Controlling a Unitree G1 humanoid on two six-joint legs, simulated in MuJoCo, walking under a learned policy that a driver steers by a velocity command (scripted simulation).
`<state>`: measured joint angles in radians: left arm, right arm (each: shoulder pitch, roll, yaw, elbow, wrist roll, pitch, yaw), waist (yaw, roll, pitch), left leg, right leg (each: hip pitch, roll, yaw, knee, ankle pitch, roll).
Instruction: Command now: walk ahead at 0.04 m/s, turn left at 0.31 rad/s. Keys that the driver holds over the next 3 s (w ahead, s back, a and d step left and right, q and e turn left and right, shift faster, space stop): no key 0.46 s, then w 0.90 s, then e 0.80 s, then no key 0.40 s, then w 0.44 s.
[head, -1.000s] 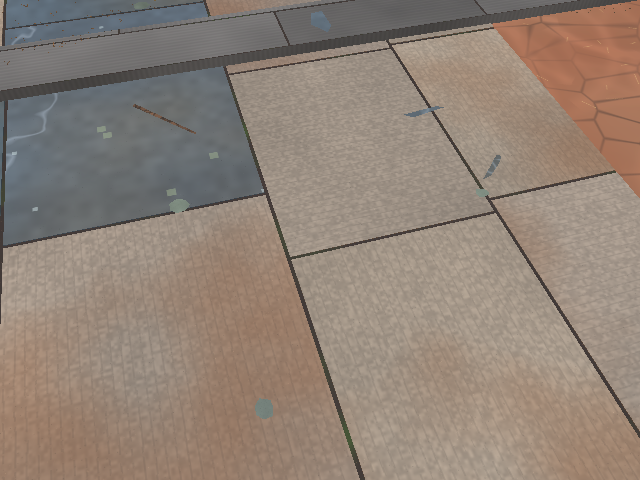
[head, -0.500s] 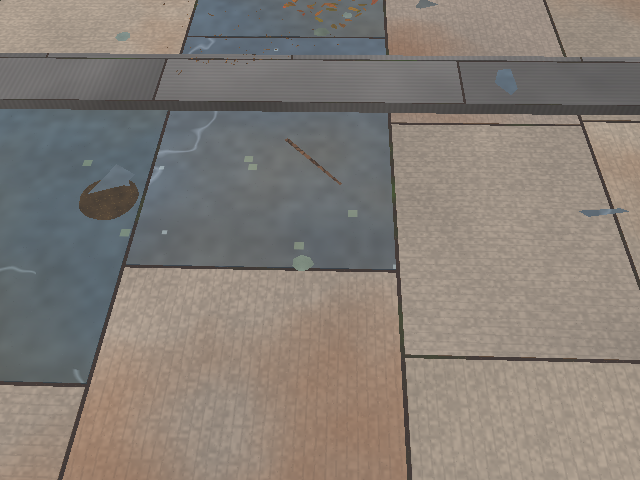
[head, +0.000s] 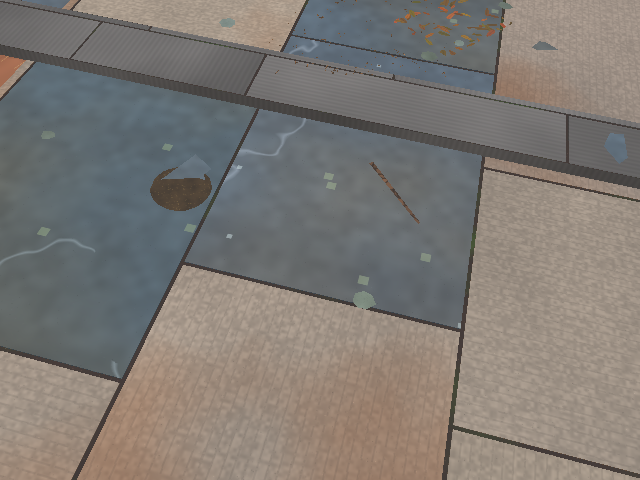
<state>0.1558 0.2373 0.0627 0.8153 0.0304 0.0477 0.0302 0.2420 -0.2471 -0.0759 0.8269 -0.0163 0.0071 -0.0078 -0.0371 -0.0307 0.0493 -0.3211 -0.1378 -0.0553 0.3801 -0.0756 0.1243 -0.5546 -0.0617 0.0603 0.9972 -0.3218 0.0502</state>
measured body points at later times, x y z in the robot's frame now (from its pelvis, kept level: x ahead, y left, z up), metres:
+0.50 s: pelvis +0.02 -0.05 +0.00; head +0.03 -0.06 +0.45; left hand +0.10 +0.19 -0.12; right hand +0.10 -0.30 -0.14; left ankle +0.02 +0.07 -0.74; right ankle +0.00 -0.14 -0.74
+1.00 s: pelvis +0.16 -0.01 +0.01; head +0.17 +0.01 +0.46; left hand +0.29 +0.25 -0.12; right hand +0.09 -0.25 -0.13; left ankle +0.06 +0.07 -0.74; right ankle +0.25 -0.14 -0.68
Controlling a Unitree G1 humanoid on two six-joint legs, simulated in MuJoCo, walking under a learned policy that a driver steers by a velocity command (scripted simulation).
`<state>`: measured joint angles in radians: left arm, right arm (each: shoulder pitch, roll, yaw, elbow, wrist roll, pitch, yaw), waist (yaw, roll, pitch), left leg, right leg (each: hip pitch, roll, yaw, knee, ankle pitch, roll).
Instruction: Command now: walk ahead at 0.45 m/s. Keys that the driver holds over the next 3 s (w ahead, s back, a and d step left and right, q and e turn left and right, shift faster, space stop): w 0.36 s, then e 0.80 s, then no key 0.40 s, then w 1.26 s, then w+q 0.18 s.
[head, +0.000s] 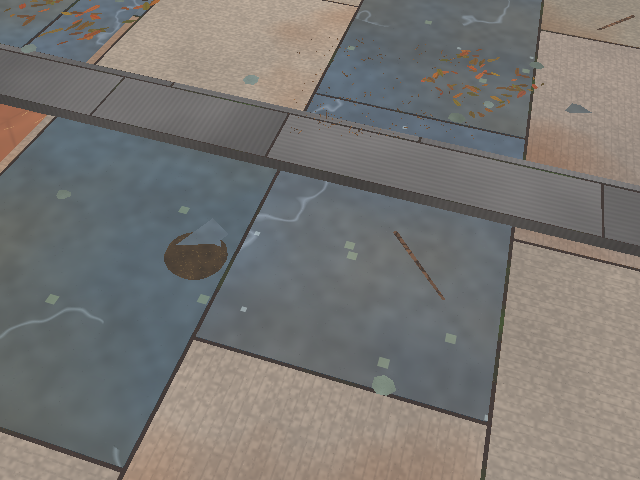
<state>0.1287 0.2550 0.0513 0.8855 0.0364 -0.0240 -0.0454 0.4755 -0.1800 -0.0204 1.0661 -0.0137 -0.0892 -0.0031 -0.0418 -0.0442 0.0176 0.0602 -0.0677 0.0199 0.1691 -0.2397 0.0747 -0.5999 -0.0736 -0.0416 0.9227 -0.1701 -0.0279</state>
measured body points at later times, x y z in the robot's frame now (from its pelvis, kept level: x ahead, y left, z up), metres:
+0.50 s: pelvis +0.27 -0.05 +0.00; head +0.30 -0.06 +0.45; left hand +0.24 +0.20 -0.14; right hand +0.38 -0.29 -0.14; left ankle +0.38 +0.11 -0.68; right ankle +0.25 -0.10 -0.75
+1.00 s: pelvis +0.38 -0.02 -0.01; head +0.42 -0.03 +0.44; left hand +0.57 +0.20 -0.14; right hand +0.40 -0.31 -0.13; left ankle +0.47 +0.05 -0.75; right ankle +0.35 -0.14 -0.69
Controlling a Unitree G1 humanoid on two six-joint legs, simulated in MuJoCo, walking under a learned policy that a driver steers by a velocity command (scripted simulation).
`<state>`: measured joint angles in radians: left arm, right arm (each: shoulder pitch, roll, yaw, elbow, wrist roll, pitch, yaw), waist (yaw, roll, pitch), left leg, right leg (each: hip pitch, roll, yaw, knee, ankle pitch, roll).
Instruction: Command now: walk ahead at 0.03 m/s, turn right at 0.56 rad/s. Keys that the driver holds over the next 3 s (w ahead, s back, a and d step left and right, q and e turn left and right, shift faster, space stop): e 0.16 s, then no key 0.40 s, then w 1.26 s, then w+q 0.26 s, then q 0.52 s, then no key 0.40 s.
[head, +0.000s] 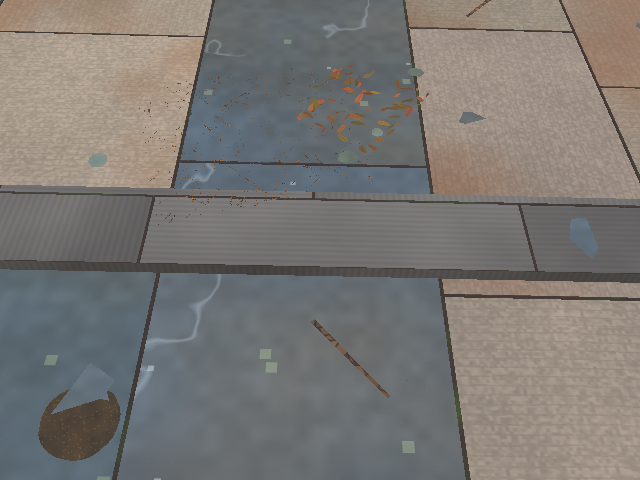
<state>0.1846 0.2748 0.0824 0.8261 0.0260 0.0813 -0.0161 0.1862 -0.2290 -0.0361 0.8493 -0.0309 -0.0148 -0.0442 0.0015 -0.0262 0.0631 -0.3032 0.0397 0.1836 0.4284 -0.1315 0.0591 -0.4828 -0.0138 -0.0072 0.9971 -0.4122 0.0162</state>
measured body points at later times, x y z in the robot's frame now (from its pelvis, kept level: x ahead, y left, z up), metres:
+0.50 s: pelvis +0.00 -0.04 +0.00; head +0.02 -0.06 +0.45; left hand +0.17 +0.18 -0.11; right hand +0.02 -0.32 -0.14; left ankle +0.01 +0.09 -0.71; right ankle -0.01 -0.11 -0.74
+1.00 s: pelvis +0.08 -0.07 +0.01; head +0.09 -0.09 +0.46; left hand +0.11 +0.20 -0.12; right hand +0.13 -0.34 -0.13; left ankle +0.10 +0.06 -0.68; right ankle +0.01 -0.13 -0.74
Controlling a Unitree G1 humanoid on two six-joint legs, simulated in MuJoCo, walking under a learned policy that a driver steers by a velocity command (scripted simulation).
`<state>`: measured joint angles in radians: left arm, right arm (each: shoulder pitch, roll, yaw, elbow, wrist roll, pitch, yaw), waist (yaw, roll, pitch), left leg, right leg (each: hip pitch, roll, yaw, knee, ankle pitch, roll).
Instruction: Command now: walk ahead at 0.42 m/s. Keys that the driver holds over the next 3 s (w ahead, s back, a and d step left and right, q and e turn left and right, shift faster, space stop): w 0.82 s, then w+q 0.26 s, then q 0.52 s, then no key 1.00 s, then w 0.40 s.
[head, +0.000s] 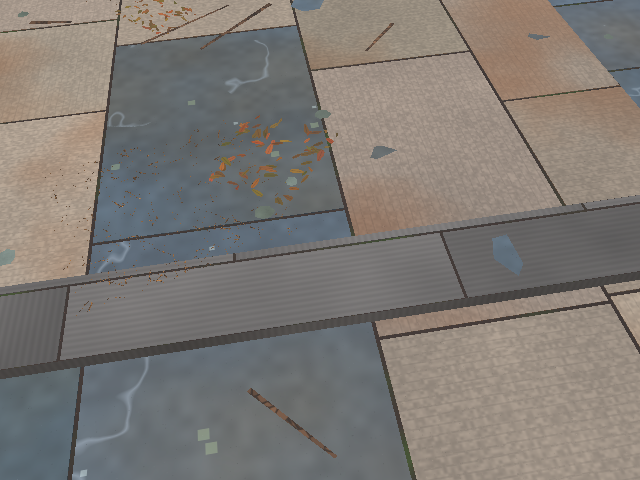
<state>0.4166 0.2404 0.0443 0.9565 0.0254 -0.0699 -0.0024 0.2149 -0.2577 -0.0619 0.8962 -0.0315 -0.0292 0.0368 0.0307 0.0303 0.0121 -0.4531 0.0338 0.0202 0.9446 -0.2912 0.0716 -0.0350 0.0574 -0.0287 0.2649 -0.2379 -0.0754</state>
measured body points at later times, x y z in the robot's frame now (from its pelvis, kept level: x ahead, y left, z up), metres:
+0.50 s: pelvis +0.27 +0.06 +0.00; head +0.29 +0.07 +0.45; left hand +0.33 +0.31 -0.15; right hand +0.29 -0.21 -0.14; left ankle +0.28 +0.11 -0.75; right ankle +0.28 -0.09 -0.67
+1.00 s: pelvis +0.56 +0.01 -0.01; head +0.58 +0.00 +0.44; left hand +0.62 +0.27 -0.14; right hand +0.59 -0.24 -0.16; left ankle +0.48 +0.14 -0.66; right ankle +0.59 -0.06 -0.75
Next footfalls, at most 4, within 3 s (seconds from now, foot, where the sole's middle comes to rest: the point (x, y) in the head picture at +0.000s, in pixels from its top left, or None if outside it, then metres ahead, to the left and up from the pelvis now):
0.28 left None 0.32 0.12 -0.78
0.82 right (385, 425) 0.63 -0.06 -0.78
1.30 left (291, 322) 0.87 0.16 -0.74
1.72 right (368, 309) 0.91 -0.03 -0.74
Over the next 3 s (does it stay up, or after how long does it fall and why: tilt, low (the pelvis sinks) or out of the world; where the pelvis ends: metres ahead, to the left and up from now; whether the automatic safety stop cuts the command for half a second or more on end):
stays up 0.81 0.00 -0.01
